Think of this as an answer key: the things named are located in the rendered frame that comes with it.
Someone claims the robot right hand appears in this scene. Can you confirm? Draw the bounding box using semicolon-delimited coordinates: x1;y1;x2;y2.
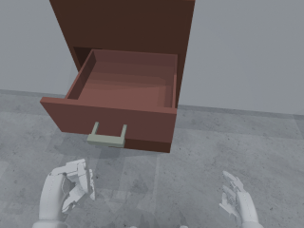
218;170;259;228

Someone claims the drawer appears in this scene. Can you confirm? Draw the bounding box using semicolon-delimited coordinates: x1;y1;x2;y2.
40;48;178;143

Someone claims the cabinet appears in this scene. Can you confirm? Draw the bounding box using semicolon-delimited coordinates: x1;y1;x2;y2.
49;0;196;153

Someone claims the handle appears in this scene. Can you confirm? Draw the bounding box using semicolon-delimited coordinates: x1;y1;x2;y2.
86;122;127;148

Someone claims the robot left hand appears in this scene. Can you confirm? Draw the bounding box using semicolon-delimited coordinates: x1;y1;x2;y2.
39;159;97;222

